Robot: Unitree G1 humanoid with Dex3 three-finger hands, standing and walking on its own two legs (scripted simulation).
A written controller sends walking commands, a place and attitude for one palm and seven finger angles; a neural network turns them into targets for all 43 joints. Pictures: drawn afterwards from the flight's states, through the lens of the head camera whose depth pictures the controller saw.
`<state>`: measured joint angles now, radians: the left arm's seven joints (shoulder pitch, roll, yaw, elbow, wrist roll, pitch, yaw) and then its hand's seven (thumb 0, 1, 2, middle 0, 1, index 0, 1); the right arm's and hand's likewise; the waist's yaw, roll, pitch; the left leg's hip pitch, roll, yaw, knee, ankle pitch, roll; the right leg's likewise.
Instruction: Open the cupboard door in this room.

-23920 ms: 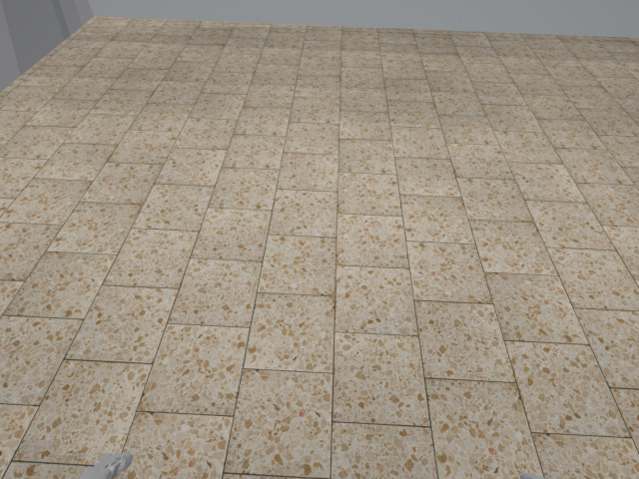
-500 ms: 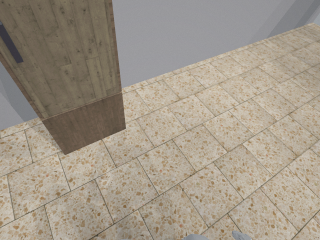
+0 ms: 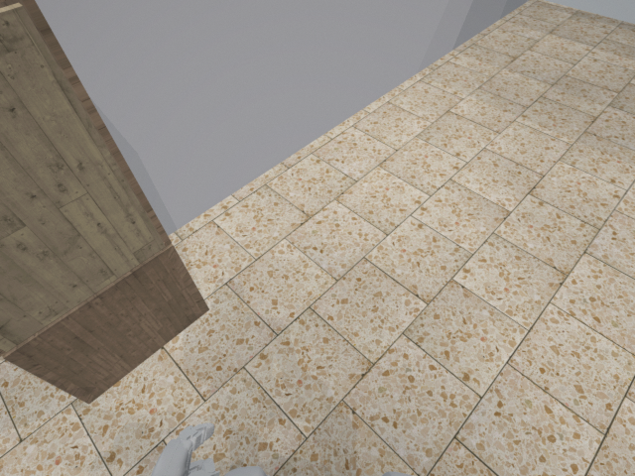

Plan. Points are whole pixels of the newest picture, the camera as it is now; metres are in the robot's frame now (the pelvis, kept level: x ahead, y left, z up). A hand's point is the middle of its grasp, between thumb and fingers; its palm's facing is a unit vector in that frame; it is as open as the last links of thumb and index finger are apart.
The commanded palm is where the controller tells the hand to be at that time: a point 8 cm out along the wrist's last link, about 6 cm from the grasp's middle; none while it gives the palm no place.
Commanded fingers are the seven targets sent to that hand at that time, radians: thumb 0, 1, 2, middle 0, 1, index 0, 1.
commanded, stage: turn to face it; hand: left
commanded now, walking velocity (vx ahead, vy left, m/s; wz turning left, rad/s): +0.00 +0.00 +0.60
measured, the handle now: out of the picture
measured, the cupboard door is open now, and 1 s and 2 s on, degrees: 0 0 0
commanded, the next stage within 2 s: take the last steps up to it in 1.12 s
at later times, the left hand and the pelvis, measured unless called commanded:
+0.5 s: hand out of the picture +0.00 +0.29 -0.17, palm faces +0.32 -0.92 -0.24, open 7.4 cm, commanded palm none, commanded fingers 0.00 0.90 0.90 -0.20 -0.30 -0.20 -0.30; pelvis +0.00 +0.06 +0.01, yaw +17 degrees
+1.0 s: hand out of the picture -0.01 +0.20 -0.13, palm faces +0.53 -0.80 -0.29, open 7.4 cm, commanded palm none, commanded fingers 0.00 0.90 0.90 -0.20 -0.30 -0.20 -0.30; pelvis +0.00 -0.02 +0.01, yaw +34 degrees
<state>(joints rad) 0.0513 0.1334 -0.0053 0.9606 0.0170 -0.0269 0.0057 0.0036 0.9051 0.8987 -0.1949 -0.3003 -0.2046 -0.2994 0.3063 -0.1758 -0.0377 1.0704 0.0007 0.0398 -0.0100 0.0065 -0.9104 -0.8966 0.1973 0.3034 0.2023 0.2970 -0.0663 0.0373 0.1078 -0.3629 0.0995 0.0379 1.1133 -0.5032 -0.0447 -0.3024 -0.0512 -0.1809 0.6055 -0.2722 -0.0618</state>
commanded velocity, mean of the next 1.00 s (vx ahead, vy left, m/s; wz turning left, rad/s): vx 0.00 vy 0.00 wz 0.55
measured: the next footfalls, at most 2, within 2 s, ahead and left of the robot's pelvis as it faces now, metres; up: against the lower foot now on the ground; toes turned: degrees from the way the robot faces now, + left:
left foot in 0.30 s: +0.03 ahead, +0.15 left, +0.00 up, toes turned +21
right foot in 0.84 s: +0.09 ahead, -0.09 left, +0.00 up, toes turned +27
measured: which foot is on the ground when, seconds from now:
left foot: up 0.00-0.28, down 0.30-0.84, up 0.86-1.00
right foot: down 0.00-0.30, up 0.32-0.82, down 0.84-1.00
